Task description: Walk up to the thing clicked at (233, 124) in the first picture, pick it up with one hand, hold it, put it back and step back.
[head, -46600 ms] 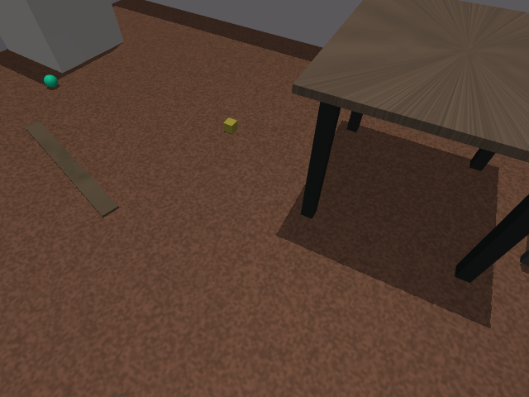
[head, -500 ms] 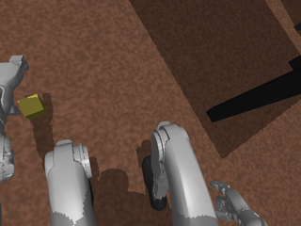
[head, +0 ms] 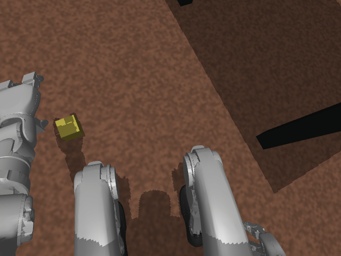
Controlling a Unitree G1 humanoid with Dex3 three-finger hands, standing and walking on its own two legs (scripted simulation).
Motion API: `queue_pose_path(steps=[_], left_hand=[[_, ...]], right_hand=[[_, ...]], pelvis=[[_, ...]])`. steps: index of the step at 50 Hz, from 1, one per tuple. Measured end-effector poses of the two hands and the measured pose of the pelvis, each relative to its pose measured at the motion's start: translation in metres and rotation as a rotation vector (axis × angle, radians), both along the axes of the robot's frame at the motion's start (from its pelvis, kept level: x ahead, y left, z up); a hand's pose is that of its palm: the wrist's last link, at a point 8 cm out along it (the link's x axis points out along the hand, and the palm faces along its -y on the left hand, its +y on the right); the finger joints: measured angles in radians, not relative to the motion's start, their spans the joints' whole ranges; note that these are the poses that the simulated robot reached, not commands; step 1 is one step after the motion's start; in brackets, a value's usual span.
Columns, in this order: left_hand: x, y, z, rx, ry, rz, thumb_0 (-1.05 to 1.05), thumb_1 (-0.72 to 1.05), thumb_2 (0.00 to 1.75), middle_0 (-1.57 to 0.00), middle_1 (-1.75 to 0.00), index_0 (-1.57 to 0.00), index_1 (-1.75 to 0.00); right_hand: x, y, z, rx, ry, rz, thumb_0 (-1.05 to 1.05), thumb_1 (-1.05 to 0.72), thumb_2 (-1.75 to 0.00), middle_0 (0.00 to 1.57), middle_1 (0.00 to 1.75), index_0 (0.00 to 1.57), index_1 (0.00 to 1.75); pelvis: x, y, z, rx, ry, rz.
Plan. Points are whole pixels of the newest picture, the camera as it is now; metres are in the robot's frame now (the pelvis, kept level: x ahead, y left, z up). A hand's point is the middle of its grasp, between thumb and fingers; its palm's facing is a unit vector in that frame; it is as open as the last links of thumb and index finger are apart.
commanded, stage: home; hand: left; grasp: from above
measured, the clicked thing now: (70, 128) +0.47 +0.27 -0.35
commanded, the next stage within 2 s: none
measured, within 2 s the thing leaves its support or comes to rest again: neither
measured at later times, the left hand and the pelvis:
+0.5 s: hand (1, 198) +0.26 +0.22 +0.09, palm faces -0.08 -0.86 -0.50, open 7.4 cm; pelvis +0.00 -0.01 +0.18, yaw +4 degrees
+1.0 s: hand out of the picture +0.23 +0.20 +0.29, palm faces +0.17 -0.96 -0.21, open 7.4 cm; pelvis +0.08 +0.00 +0.33, yaw +6 degrees
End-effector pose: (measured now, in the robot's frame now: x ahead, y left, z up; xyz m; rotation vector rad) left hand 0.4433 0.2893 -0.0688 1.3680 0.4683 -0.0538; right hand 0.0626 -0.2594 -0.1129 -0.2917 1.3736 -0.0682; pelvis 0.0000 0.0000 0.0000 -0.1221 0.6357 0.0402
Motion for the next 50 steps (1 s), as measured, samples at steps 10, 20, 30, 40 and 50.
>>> queue_pose_path(steps=[10,20,30,40,50], left_hand=[[-0.090,-0.012,0.081,-0.342,0.138,0.171,0.00,0.66,0.88,-0.22,-0.36,-0.22,-0.36],[-0.164,-0.024,0.153,-0.599,0.057,0.342,0.01,0.86,0.89,-0.22,-0.31,-0.22,-0.31],[-0.211,-0.035,0.236,-0.836,0.091,0.578,0.01,0.89,0.90,-0.21,-0.30,-0.21,-0.30],[-0.227,-0.044,0.314,-0.994,0.095,0.741,0.01,0.90,0.90,-0.20,-0.30,-0.21,-0.30],[-0.238,-0.047,0.382,-1.039,0.058,0.750,0.01,0.90,0.90,-0.20,-0.30,-0.21,-0.30]], right_hand=[[0.082,-0.010,0.083,-0.009,-0.246,0.053,0.00,-0.90,-0.90,0.21,0.30,0.20,0.30],[0.144,0.006,0.171,-0.023,-0.484,0.091,0.00,-0.91,-0.90,0.20,0.30,0.20,0.30],[0.159,0.037,0.254,0.035,-0.605,0.062,0.01,-0.90,-0.90,0.21,0.30,0.20,0.30],[0.155,0.038,0.326,-0.011,-0.641,0.000,0.01,-0.90,-0.90,0.21,0.30,0.20,0.30],[0.172,0.029,0.379,-0.052,-0.743,-0.024,0.01,-0.90,-0.90,0.21,0.30,0.20,0.30]], pelvis=[[-0.002,-0.005,0.081,0.037,-0.056,0.011],[-0.002,-0.008,0.145,0.050,-0.134,0.037],[0.014,-0.007,0.220,0.064,-0.233,0.050],[0.049,-0.004,0.288,0.078,-0.322,0.063],[0.077,-0.001,0.329,0.090,-0.407,0.071]])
